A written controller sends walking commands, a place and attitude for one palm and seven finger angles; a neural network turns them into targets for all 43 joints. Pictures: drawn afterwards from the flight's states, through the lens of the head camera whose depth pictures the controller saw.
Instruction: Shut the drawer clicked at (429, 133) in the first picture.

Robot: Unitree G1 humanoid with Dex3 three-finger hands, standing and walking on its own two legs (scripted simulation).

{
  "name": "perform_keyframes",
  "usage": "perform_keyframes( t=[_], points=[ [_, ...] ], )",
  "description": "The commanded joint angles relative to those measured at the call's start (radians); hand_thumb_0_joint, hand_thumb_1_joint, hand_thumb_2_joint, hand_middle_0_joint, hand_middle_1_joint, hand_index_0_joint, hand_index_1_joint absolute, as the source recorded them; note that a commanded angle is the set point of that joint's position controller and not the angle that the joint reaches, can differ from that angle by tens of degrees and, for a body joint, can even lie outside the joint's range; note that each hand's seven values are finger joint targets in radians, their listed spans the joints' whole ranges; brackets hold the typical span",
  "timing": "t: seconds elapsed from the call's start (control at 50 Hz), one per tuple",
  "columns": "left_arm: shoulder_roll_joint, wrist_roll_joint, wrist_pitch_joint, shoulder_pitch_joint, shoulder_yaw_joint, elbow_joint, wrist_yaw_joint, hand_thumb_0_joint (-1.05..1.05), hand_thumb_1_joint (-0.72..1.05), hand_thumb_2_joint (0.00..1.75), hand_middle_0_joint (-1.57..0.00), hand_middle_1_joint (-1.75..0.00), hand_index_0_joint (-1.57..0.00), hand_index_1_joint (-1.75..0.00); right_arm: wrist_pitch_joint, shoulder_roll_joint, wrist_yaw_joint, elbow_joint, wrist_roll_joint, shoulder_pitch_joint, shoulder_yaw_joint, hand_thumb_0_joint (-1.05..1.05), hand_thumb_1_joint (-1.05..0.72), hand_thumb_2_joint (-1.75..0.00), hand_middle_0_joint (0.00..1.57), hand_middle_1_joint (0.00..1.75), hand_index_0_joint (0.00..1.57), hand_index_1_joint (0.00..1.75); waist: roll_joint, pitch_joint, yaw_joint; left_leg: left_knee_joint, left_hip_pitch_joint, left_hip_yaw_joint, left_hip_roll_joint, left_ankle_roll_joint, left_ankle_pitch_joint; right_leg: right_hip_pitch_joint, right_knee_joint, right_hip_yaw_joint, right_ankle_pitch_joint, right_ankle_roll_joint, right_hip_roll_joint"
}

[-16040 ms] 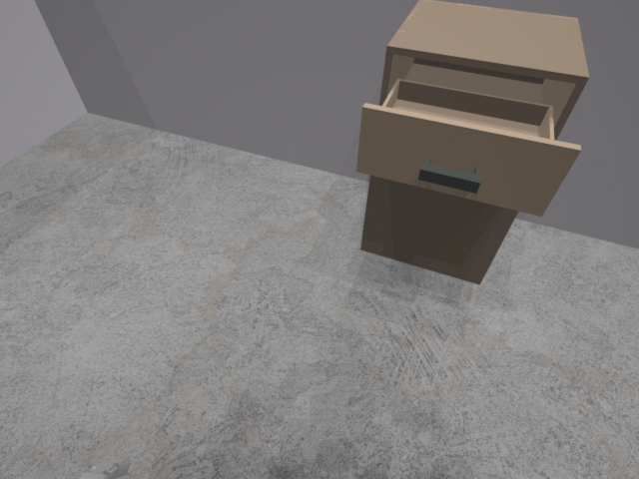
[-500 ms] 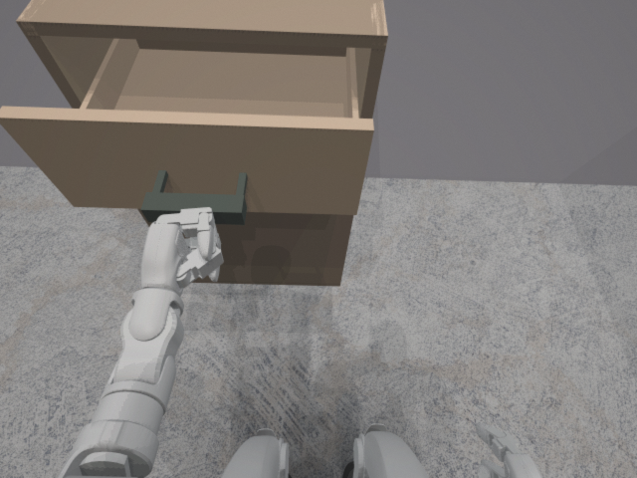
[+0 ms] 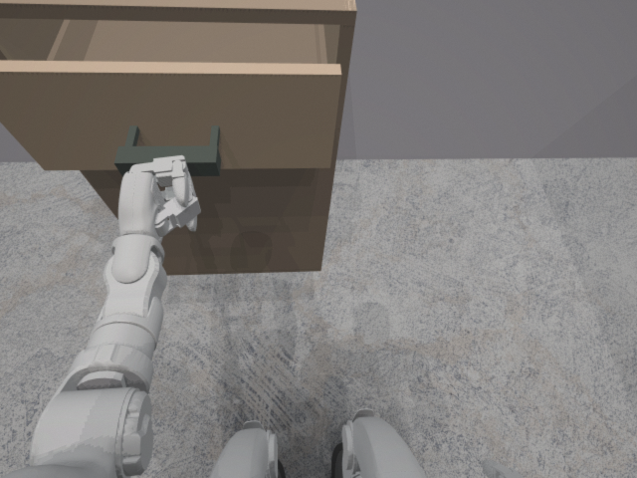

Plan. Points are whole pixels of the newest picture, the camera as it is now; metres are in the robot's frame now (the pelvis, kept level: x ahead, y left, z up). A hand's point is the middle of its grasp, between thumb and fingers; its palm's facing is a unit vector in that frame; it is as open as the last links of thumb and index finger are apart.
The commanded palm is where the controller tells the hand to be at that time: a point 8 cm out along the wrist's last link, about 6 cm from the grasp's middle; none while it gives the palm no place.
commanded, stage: push the drawer shut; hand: left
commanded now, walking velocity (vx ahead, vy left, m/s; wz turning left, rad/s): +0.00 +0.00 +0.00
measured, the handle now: (172, 147) +0.54 +0.17 +0.04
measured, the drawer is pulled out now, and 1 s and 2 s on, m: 0.09 0.00 0.00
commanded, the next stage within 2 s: pull the fist back off the drawer in 1.26 s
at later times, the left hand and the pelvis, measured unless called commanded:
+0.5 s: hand (196, 165) +0.51 +0.14 +0.04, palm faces +0.02 -1.00 -0.04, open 3.4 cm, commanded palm +0.49 +0.19 +0.04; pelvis +0.00 +0.00 -0.01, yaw -1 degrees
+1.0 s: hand (191, 143) +0.55 +0.15 +0.03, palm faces +0.02 -1.00 -0.04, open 3.0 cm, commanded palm +0.56 +0.18 +0.04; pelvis -0.01 +0.01 -0.02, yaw -1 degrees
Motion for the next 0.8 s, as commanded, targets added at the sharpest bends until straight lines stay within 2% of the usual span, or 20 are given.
perform_keyframes(
  t=[0.0, 0.04, 0.08, 0.12, 0.14, 0.16, 0.18, 0.2, 0.32, 0.36, 0.4, 0.42, 0.44, 0.48, 0.56, 0.6, 0.64, 0.68, 0.74, 0.78],
  points=[
    [0.201, -0.019, -0.108, -0.481, 0.065, -0.215, 0.005, 0.0, 0.9, 0.9, -1.4, -1.6, -1.4, -1.6, -0.025, -0.157, -0.002, -0.071, -0.007, 0.111, -0.058, 0.0, -0.9, -0.9, 0.2, 0.3, 0.2, 0.3, 0.052, -0.486, -0.025, -0.143, 0.267, -0.085, 0.01, -0.034, 0.339, 0.264, -0.119, 0.077, 0.27, 0.011, 0.004],
    [0.195, -0.019, -0.11, -0.491, 0.063, -0.186, 0.002, 0.0, 0.9, 0.9, -1.4, -1.6, -1.4, -1.6, -0.022, -0.16, 0.001, -0.071, -0.009, 0.122, -0.058, 0.0, -0.9, -0.9, 0.2, 0.3, 0.2, 0.3, 0.039, -0.476, -0.033, -0.141, 0.267, -0.088, 0.011, -0.032, 0.345, 0.25, -0.115, 0.073, 0.27, 0.011, 0.008],
    [0.229, -0.01, -0.112, -0.524, 0.088, -0.14, 0.001, 0.0, 0.9, 0.9, -1.4, -1.6, -1.4, -1.6, -0.015, -0.163, 0.001, -0.061, -0.011, 0.134, -0.058, 0.0, -0.9, -0.9, 0.2, 0.3, 0.2, 0.3, 0.013, -0.465, -0.043, -0.131, 0.227, -0.082, 0.01, -0.027, 0.324, 0.259, -0.12, 0.082, 0.269, 0.016, 0.007],
    [0.247, -0.001, -0.116, -0.558, 0.097, -0.121, 0.001, 0.0, 0.9, 0.9, -1.4, -1.6, -1.4, -1.6, -0.011, -0.161, 0.001, -0.061, -0.013, 0.141, -0.055, 0.0, -0.9, -0.9, 0.2, 0.3, 0.2, 0.3, 0.024, -0.461, -0.047, -0.132, 0.209, -0.079, 0.007, -0.025, 0.308, 0.268, -0.122, 0.085, 0.262, 0.016, 0.008],
    [0.276, 0.004, -0.121, -0.567, 0.116, -0.119, 0.001, 0.0, 0.9, 0.9, -1.4, -1.6, -1.4, -1.6, -0.008, -0.166, 0.001, -0.062, -0.014, 0.145, -0.055, 0.0, -0.9, -0.9, 0.2, 0.3, 0.2, 0.3, 0.043, -0.466, -0.039, -0.13, 0.213, -0.082, 0.007, -0.026, 0.314, 0.258, -0.113, 0.084, 0.261, 0.012, 0.008],
    [0.256, 0.011, -0.121, -0.592, 0.096, -0.097, -0.002, 0.0, 0.9, 0.9, -1.4, -1.6, -1.4, -1.6, -0.004, -0.162, 0.002, -0.059, -0.015, 0.147, -0.052, 0.0, -0.9, -0.9, 0.2, 0.3, 0.2, 0.3, 0.063, -0.458, -0.05, -0.13, 0.219, -0.082, 0.006, -0.027, 0.31, 0.241, -0.116, 0.083, 0.253, 0.012, 0.01],
    [0.275, 0.011, -0.125, -0.615, 0.112, -0.098, 0.0, 0.0, 0.9, 0.9, -1.4, -1.6, -1.4, -1.6, -0.001, -0.167, 0.001, -0.054, -0.017, 0.155, -0.054, 0.0, -0.9, -0.9, 0.2, 0.3, 0.2, 0.3, 0.044, -0.469, -0.055, -0.126, 0.229, -0.09, 0.011, -0.027, 0.328, 0.234, -0.11, 0.079, 0.262, 0.013, 0.009],
    [0.257, 0.014, -0.126, -0.619, 0.098, -0.087, -0.002, 0.0, 0.9, 0.9, -1.4, -1.6, -1.4, -1.6, 0.002, -0.164, 0.002, -0.054, -0.018, 0.157, -0.055, 0.0, -0.9, -0.9, 0.2, 0.3, 0.2, 0.3, 0.065, -0.474, -0.058, -0.123, 0.239, -0.087, 0.01, -0.028, 0.332, 0.224, -0.112, 0.079, 0.262, 0.013, 0.01],
    [0.297, 0.016, -0.124, -0.675, 0.129, -0.064, -0.004, 0.0, 0.9, 0.9, -1.4, -1.6, -1.4, -1.6, 0.016, -0.169, 0.007, -0.052, -0.025, 0.181, -0.054, 0.0, -0.9, -0.9, 0.2, 0.3, 0.2, 0.3, 0.079, -0.519, -0.067, -0.112, 0.248, -0.088, 0.012, -0.026, 0.368, 0.236, -0.11, 0.08, 0.293, 0.015, 0.014],
    [0.324, 0.027, -0.122, -0.696, 0.138, -0.039, -0.007, 0.0, 0.9, 0.9, -1.4, -1.6, -1.4, -1.6, 0.025, -0.174, 0.007, -0.05, -0.026, 0.193, -0.051, 0.0, -0.9, -0.9, 0.2, 0.3, 0.2, 0.3, 0.076, -0.517, -0.073, -0.11, 0.247, -0.095, 0.014, -0.027, 0.374, 0.228, -0.106, 0.078, 0.293, 0.013, 0.018],
    [0.32, 0.03, -0.121, -0.73, 0.132, -0.028, -0.006, 0.0, 0.9, 0.9, -1.4, -1.6, -1.4, -1.6, 0.028, -0.174, 0.008, -0.047, -0.027, 0.196, -0.05, 0.0, -0.9, -0.9, 0.2, 0.3, 0.2, 0.3, 0.074, -0.504, -0.087, -0.108, 0.242, -0.098, 0.016, -0.024, 0.354, 0.208, -0.112, 0.077, 0.271, 0.015, 0.019],
    [0.314, 0.032, -0.12, -0.746, 0.125, -0.02, -0.006, 0.0, 0.9, 0.9, -1.4, -1.6, -1.4, -1.6, 0.028, -0.173, 0.01, -0.048, -0.029, 0.197, -0.048, 0.0, -0.9, -0.9, 0.2, 0.3, 0.2, 0.3, 0.099, -0.496, -0.086, -0.108, 0.237, -0.097, 0.014, -0.025, 0.341, 0.2, -0.113, 0.08, 0.257, 0.013, 0.02],
    [0.325, 0.033, -0.119, -0.763, 0.134, -0.009, -0.005, 0.0, 0.9, 0.9, -1.4, -1.6, -1.4, -1.6, 0.029, -0.178, 0.01, -0.046, -0.03, 0.206, -0.049, 0.0, -0.9, -0.9, 0.2, 0.3, 0.2, 0.3, 0.091, -0.498, -0.097, -0.104, 0.248, -0.104, 0.017, -0.023, 0.351, 0.182, -0.108, 0.074, 0.26, 0.012, 0.022],
    [0.36, 0.038, -0.119, -0.783, 0.155, 0.0, -0.004, 0.0, 0.9, 0.9, -1.4, -1.6, -1.4, -1.6, 0.034, -0.182, 0.007, -0.041, -0.032, 0.214, -0.048, 0.0, -0.9, -0.9, 0.2, 0.3, 0.2, 0.3, 0.086, -0.507, -0.1, -0.099, 0.247, -0.106, 0.019, -0.024, 0.365, 0.182, -0.106, 0.074, 0.268, 0.014, 0.023],
    [0.341, 0.052, -0.114, -0.808, 0.136, 0.04, -0.002, 0.0, 0.9, 0.9, -1.4, -1.6, -1.4, -1.6, 0.043, -0.184, 0.013, -0.038, -0.037, 0.229, -0.046, 0.0, -0.9, -0.9, 0.2, 0.3, 0.2, 0.3, 0.13, -0.519, -0.109, -0.094, 0.285, -0.124, 0.025, -0.032, 0.401, 0.131, -0.095, 0.059, 0.264, 0.011, 0.026],
    [0.369, 0.056, -0.103, -0.859, 0.147, 0.068, 0.005, 0.0, 0.9, 0.9, -1.4, -1.6, -1.4, -1.6, 0.046, -0.191, 0.013, -0.03, -0.04, 0.236, -0.042, 0.0, -0.9, -0.9, 0.2, 0.3, 0.2, 0.3, 0.106, -0.487, -0.131, -0.084, 0.243, -0.123, 0.025, -0.025, 0.361, 0.118, -0.103, 0.064, 0.236, 0.014, 0.027],
    [0.421, 0.063, -0.101, -0.891, 0.18, 0.065, 0.011, 0.0, 0.9, 0.9, -1.4, -1.6, -1.4, -1.6, 0.049, -0.196, 0.011, -0.032, -0.042, 0.251, -0.039, 0.0, -0.9, -0.9, 0.2, 0.3, 0.2, 0.3, 0.113, -0.501, -0.136, -0.084, 0.24, -0.125, 0.025, -0.023, 0.37, 0.126, -0.098, 0.064, 0.244, 0.014, 0.029],
    [0.428, 0.077, -0.099, -0.893, 0.178, 0.075, 0.008, 0.0, 0.9, 0.9, -1.4, -1.6, -1.4, -1.6, 0.052, -0.194, 0.011, -0.036, -0.043, 0.254, -0.039, 0.0, -0.9, -0.9, 0.2, 0.3, 0.2, 0.3, 0.142, -0.543, -0.128, -0.077, 0.254, -0.127, 0.025, -0.027, 0.396, 0.129, -0.09, 0.064, 0.262, 0.012, 0.028],
    [0.388, 0.084, -0.088, -0.945, 0.143, 0.096, 0.011, 0.0, 0.9, 0.9, -1.4, -1.6, -1.4, -1.6, 0.056, -0.194, 0.017, -0.026, -0.05, 0.271, -0.037, 0.0, -0.9, -0.9, 0.2, 0.3, 0.2, 0.3, 0.167, -0.536, -0.154, -0.072, 0.293, -0.151, 0.034, -0.032, 0.421, 0.063, -0.083, 0.05, 0.249, 0.012, 0.029],
    [0.396, 0.087, -0.076, -0.961, 0.144, 0.117, 0.015, 0.0, 0.9, 0.9, -1.4, -1.6, -1.4, -1.6, 0.061, -0.2, 0.02, -0.023, -0.051, 0.279, -0.036, 0.0, -0.9, -0.9, 0.2, 0.3, 0.2, 0.3, 0.169, -0.526, -0.163, -0.065, 0.284, -0.154, 0.037, -0.032, 0.418, 0.047, -0.085, 0.049, 0.241, 0.014, 0.03]
  ],
)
